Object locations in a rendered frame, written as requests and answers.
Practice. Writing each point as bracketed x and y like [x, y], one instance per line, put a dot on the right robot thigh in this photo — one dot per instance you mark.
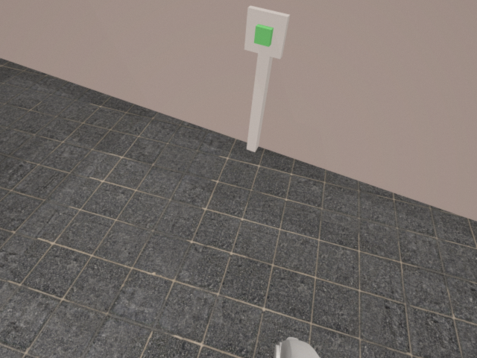
[292, 348]

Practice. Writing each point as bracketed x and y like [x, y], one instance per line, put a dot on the button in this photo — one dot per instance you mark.
[263, 35]

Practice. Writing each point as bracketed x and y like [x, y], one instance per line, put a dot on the panel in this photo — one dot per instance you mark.
[278, 21]

